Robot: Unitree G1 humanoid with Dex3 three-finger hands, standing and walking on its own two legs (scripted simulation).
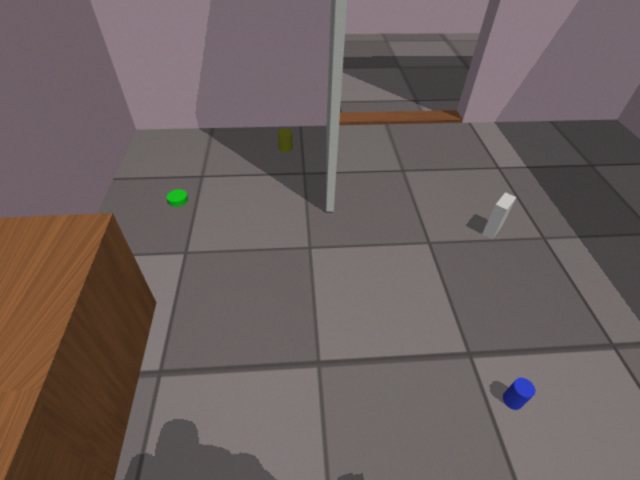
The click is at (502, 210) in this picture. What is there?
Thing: carton on end
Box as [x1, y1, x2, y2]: [482, 192, 516, 239]
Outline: 505,192 496,203 482,233 492,239 500,228 516,197
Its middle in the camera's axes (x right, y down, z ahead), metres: +0.79 -0.10 +1.73
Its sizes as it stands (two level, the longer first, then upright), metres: 0.105 0.050 0.180
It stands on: the floor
